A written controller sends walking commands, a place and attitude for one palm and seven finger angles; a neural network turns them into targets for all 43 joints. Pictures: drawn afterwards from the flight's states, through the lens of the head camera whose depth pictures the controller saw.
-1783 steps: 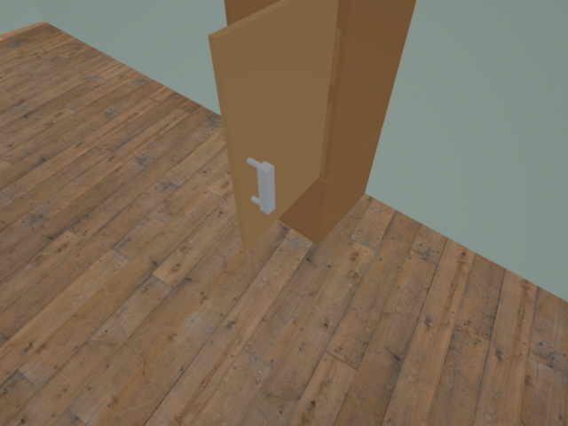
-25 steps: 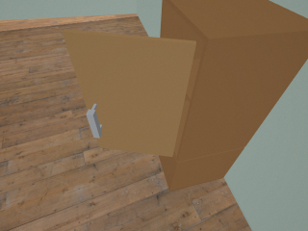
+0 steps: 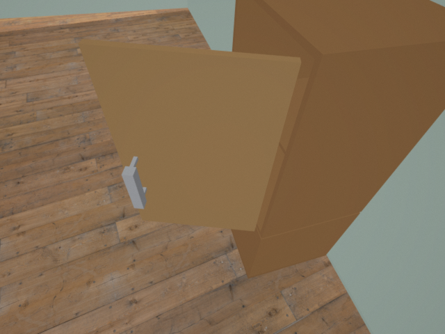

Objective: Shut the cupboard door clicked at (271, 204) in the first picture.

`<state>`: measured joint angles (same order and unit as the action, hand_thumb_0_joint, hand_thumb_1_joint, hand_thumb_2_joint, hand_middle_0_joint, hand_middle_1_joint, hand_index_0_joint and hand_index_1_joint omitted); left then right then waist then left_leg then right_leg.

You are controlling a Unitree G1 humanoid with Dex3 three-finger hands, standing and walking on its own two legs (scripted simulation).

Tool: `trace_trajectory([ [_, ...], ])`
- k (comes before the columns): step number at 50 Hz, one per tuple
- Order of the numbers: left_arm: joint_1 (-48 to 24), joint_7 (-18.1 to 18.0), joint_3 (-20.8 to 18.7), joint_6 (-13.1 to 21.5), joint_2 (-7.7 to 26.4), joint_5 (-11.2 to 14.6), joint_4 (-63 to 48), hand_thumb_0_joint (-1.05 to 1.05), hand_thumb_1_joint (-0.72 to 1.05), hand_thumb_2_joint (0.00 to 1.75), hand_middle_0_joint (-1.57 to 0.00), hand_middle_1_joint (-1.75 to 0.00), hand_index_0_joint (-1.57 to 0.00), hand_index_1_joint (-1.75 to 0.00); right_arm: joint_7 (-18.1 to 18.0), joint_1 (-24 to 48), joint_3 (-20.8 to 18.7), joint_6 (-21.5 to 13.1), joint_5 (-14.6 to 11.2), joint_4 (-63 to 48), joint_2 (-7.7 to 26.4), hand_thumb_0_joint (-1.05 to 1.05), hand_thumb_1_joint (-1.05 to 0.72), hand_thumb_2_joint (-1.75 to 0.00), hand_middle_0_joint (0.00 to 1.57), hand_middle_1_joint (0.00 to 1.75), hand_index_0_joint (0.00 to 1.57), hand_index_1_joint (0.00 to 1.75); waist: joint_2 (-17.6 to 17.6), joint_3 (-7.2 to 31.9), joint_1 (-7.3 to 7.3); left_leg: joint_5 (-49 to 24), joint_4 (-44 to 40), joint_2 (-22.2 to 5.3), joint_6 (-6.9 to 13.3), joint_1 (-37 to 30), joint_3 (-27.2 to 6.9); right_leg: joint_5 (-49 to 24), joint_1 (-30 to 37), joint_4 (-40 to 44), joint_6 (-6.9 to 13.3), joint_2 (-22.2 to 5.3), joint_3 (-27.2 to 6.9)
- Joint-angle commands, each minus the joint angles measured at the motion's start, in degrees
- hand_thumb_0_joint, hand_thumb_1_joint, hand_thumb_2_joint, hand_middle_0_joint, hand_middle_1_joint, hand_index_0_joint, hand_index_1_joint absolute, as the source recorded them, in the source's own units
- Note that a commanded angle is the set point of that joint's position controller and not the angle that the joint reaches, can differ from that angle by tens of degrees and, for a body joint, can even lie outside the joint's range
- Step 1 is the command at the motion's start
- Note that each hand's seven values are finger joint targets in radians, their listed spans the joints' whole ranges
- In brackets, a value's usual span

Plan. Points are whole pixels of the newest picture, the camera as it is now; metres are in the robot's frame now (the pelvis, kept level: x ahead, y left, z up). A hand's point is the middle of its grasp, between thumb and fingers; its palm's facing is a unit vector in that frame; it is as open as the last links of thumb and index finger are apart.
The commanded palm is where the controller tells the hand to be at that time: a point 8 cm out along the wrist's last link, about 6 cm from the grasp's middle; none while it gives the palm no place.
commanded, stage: shuffle to correct the standing spot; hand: left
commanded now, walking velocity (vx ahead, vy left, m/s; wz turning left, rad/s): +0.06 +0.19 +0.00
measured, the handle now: (137, 182) +0.47 +0.26 -0.09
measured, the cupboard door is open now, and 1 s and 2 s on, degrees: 68 68 68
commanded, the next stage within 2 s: come to a stop and stand still in 0.08 s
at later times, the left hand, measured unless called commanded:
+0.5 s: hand out of the picture +0.06 +0.26 -0.17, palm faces +0.03 -0.98 -0.20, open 7.4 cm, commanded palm none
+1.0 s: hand out of the picture +0.02 +0.25 -0.16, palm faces -0.02 -0.98 -0.20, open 7.3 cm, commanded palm none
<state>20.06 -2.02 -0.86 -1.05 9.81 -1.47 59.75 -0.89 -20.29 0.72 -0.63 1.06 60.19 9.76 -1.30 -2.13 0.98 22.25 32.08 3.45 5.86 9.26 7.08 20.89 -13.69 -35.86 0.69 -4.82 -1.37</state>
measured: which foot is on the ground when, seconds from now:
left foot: down 0.00-0.10, up 0.12-0.24, down 0.26-1.00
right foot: down 0.00-0.26, up 0.28-0.54, down 0.56-1.00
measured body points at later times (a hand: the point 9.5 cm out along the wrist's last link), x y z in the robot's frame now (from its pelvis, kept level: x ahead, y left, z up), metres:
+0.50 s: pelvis +0.02 +0.07 +0.01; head +0.04 +0.09 +0.46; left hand +0.05 +0.31 -0.15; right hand +0.09 -0.15 -0.13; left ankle +0.05 +0.15 -0.73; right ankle +0.01 -0.04 -0.71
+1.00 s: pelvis +0.01 +0.07 +0.01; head +0.02 +0.07 +0.46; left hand +0.02 +0.30 -0.15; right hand +0.01 -0.16 -0.15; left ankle +0.05 +0.15 -0.73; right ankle +0.02 -0.02 -0.73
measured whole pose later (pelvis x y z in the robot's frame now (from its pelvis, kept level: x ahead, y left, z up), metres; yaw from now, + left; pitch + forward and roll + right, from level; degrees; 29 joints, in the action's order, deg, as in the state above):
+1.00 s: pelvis +0.01 +0.07 +0.01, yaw +0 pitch +0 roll -1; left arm 19.6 -1.7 0.8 -0.3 9.4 -1.5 57.4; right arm -1.2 -17.6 -1.6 0.7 1.8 60.2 9.2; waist 0.9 -0.5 -1.4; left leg 13.3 30.8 0.5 3.3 18.0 4.7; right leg 15.2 -14.6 -29.4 2.3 1.0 5.1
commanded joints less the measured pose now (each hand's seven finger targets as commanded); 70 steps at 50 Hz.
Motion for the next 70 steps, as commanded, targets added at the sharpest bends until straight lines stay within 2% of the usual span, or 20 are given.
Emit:
trace_trajectory([
  [1,1.9,-0.8,-1.1,1.5,3.7,0.4,-3.4,0.0,0.9,0.9,-0.2,-0.3,-0.2,-0.3,-0.7,-4.1,-1.5,-0.1,-0.3,-2.5,8.0,0.0,-0.9,-0.9,0.2,0.3,0.2,0.3,6.5,-1.8,0.25,-45.7,-6.2,-12.9,1.7,-3.9,-10.5,-0.3,-3.5,1.9,1.1,1.6,4.5],
  [3,7.5,-1.2,-2.2,2.1,6.3,0.3,-1.9,0.0,0.9,0.9,-0.2,-0.3,-0.2,-0.3,-0.6,-0.8,-1.8,0.0,-0.6,-4.3,7.2,0.0,-0.9,-0.9,0.2,0.3,0.2,0.3,-1.8,-0.3,3.04,-34.3,2.1,-7.7,-1.7,8.5,-6.2,-22.3,9.7,5.1,4.6,-5.1,-4.4],
  [5,12.5,-1.8,-3.9,2.5,11.7,0.1,-0.4,0.0,0.9,0.9,-0.2,-0.3,-0.2,-0.3,-0.1,4.6,-2.1,0.3,-0.4,-7.1,5.0,0.0,-0.9,-0.9,0.2,0.3,0.2,0.3,-16.9,-0.3,5.29,7.9,16.3,-1.9,-5.9,24.0,-1.9,-48.5,19.4,11.8,13.4,-22.0,-20.6],
  [7,11.6,-2.9,-4.7,2.4,12.4,-0.5,-1.5,0.0,0.9,0.9,-0.2,-0.3,-0.2,-0.3,0.1,8.8,-2.8,0.7,-0.5,-9.6,4.9,0.0,-0.9,-0.9,0.2,0.3,0.2,0.3,-11.8,-1.1,6.04,14.2,24.7,-5.4,-5.7,28.6,-10.0,-51.7,18.7,10.8,15.8,-24.8,-20.2],
  [9,2.2,-2.8,-4.7,1.8,12.1,-1.1,-4.8,0.0,0.9,0.9,-0.2,-0.3,-0.2,-0.3,1.1,7.2,-3.1,1.1,-0.9,-9.6,3.7,0.0,-0.9,-0.9,0.2,0.3,0.2,0.3,-12.3,-1.8,1.48,11.3,14.1,-7.2,-5.5,21.5,-11.4,-40.7,8.6,8.8,9.9,-19.6,-10.3],
  [11,-5.8,-1.5,-4.3,1.1,11.3,-0.7,-7.9,0.0,0.9,0.9,-0.2,-0.3,-0.2,-0.3,1.5,-2.8,-3.2,0.7,-1.0,-5.5,2.8,0.0,-0.9,-0.9,0.2,0.3,0.2,0.3,-9.6,0.9,-4.33,-10.2,-1.6,-2.9,-6.8,0.3,-3.9,-20.9,-6.7,4.6,3.0,-10.1,-1.3],
  [12,-5.7,-1.1,-3.8,0.4,9.0,-0.4,-8.7,0.0,0.9,0.9,-0.2,-0.3,-0.2,-0.3,1.0,-7.1,-3.7,0.3,-0.7,-3.4,5.0,0.0,-0.9,-0.9,0.2,0.3,0.2,0.3,1.2,2.1,-5.17,-15.7,-3.9,-3.2,-7.1,-6.3,-4.8,-8.4,-11.7,-3.6,0.9,-4.3,1.8],
  [13,-3.6,-0.9,-3.2,-0.3,6.0,0.4,-9.2,0.0,0.9,0.9,-0.2,-0.3,-0.2,-0.3,0.6,-8.4,-4.7,0.0,0.1,-3.5,9.7,0.0,-0.9,-0.9,0.2,0.3,0.2,0.3,17.8,2.3,-4.76,-15.6,-11.2,-14.4,-3.6,-4.9,-20.1,11.6,-17.0,-14.4,-2.7,2.2,5.8],
  [14,-3.3,-1.2,-3.1,-0.8,4.8,0.7,-9.6,0.0,0.9,0.9,-0.2,-0.3,-0.2,-0.3,0.1,-6.6,-5.0,0.2,0.4,-5.0,12.1,0.0,-0.9,-0.9,0.2,0.3,0.2,0.3,20.7,1.5,-4.58,-11.8,-18.5,-20.6,0.7,5.1,-29.7,18.0,-13.7,-22.0,-2.2,4.1,0.7],
  [16,-1.9,-0.7,-2.7,-0.3,3.9,0.2,-8.0,0.0,0.9,0.9,-0.2,-0.3,-0.2,-0.3,0.2,2.3,-4.1,-0.2,1.0,-7.6,9.7,0.0,-0.9,-0.9,0.2,0.3,0.2,0.3,9.6,-1.4,-1.36,1.0,-20.1,-20.9,4.4,11.1,-27.3,11.1,-11.6,-24.8,0.3,0.8,-0.2],
  [20,0.4,0.4,-1.1,0.8,1.9,0.5,-4.6,0.0,0.9,0.9,-0.2,-0.3,-0.2,-0.3,-0.7,5.7,-2.5,-1.5,0.9,-6.5,7.5,0.0,-0.9,-0.9,0.2,0.3,0.2,0.3,7.2,1.5,0.0,-30.9,-14.2,-18.2,4.6,3.0,-17.9,5.2,-7.1,-11.5,-1.0,0.7,1.4],
  [23,0.2,0.5,-0.8,0.8,2.7,1.0,-4.0,0.0,0.9,0.9,-0.2,-0.3,-0.2,-0.3,-1.3,4.6,-2.7,-1.0,0.3,-5.0,7.9,0.0,-0.9,-0.9,0.2,0.3,0.2,0.3,6.4,5.0,-0.93,-42.4,-10.4,-18.6,4.4,-2.9,-15.2,2.0,-2.8,-0.1,-1.3,2.5,3.0],
  [29,1.1,0.3,-1.3,0.4,4.8,0.2,-4.3,0.0,0.9,0.9,-0.2,-0.3,-0.2,-0.3,-1.5,5.9,-2.9,0.0,-0.5,-4.1,6.2,0.0,-0.9,-0.9,0.2,0.3,0.2,0.3,0.4,1.0,-0.6,-21.2,-8.5,-12.8,-1.4,6.2,-12.1,-16.5,2.9,11.3,1.7,-0.3,-2.7],
  [32,-0.9,0.4,-0.8,0.8,3.9,0.3,-4.5,0.0,0.9,0.9,-0.2,-0.3,-0.2,-0.3,-1.2,5.3,-2.7,0.6,-0.2,-2.9,4.4,0.0,-0.9,-0.9,0.2,0.3,0.2,0.3,-5.3,0.6,-1.87,-9.2,-9.3,-10.1,-2.9,4.2,-9.6,-11.8,-0.8,13.5,3.3,-1.2,-4.1],
  [41,1.1,0.2,0.4,2.2,3.3,0.8,-1.4,0.0,0.9,0.9,-0.2,-0.3,-0.2,-0.3,-0.4,3.8,-1.2,-0.4,-0.4,1.1,3.4,0.0,-0.9,-0.9,0.2,0.3,0.2,0.3,1.5,-0.9,-1.04,-5.4,-15.4,-9.9,-3.6,3.7,-10.9,-5.6,-0.1,17.9,2.2,-0.8,-4.1],
  [42,-1.5,0.0,0.7,2.3,12.6,-0.1,-5.4,0.0,0.9,0.9,-0.2,-0.3,-0.2,-0.3,-0.6,6.4,-3.3,-0.3,1.4,-5.6,8.8,0.0,-0.9,-0.9,0.2,0.3,0.2,0.3,5.6,-5.8,-2.89,-12.1,-14.3,-6.3,-3.2,6.3,-12.2,-4.3,-3.1,12.0,3.1,1.8,-1.0],
  [43,0.5,0.0,-0.2,1.7,8.9,0.0,-5.7,0.0,0.9,0.9,-0.2,-0.3,-0.2,-0.3,-0.8,7.6,-4.1,-1.3,0.5,-5.3,9.0,0.0,-0.9,-0.9,0.2,0.3,0.2,0.3,4.9,-0.4,-0.37,-0.8,-12.2,-11.3,-3.1,7.4,-13.5,0.3,-2.9,11.0,2.6,0.3,-0.8],
  [49,-0.1,-0.5,-0.3,2.5,6.3,0.2,-5.8,0.0,0.9,0.9,-0.2,-0.3,-0.2,-0.3,-0.6,2.7,-3.6,0.1,0.4,-4.8,4.4,0.0,-0.9,-0.9,0.2,0.3,0.2,0.3,-2.5,1.1,-2.99,-4.0,-1.8,-6.3,-3.8,7.0,-9.2,8.2,-8.3,18.5,4.9,-4.4,-8.4],
  [57,1.6,-0.8,0.2,3.3,5.8,0.4,-4.6,0.0,0.9,0.9,-0.2,-0.3,-0.2,-0.3,-0.5,3.9,-2.7,-1.5,-0.2,-3.6,5.8,0.0,-0.9,-0.9,0.2,0.3,0.2,0.3,2.9,-0.4,-0.7,-15.1,-8.3,-9.6,-2.2,5.7,-11.2,-11.7,-2.1,12.2,2.8,-0.8,-3.1],
  [70,-0.8,-0.9,0.3,2.6,6.9,0.5,-4.2,0.0,0.9,0.9,-0.2,-0.3,-0.2,-0.3,-0.2,7.6,-2.5,-1.2,-0.3,-2.5,7.6,0.0,-0.9,-0.9,0.2,0.3,0.2,0.3,1.4,0.1,-1.03,-13.5,-11.8,-9.7,-2.6,1.9,-10.7,-11.7,-0.9,13.4,1.7,-1.3,-3.0],
])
